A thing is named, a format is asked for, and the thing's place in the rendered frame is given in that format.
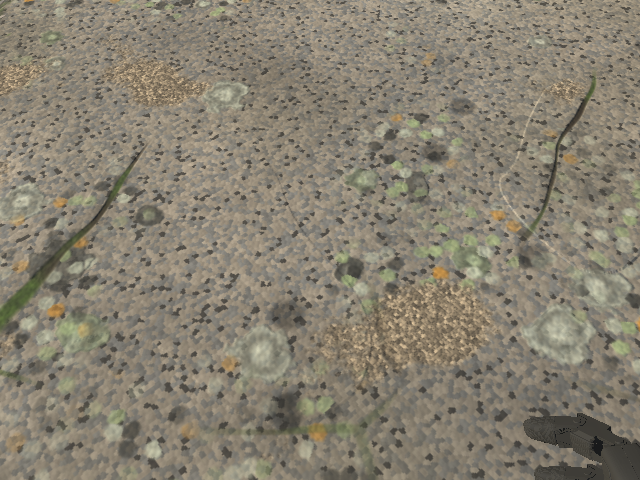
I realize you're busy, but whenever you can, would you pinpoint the robot right hand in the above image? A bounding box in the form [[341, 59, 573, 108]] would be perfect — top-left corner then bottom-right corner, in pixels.
[[523, 413, 640, 480]]

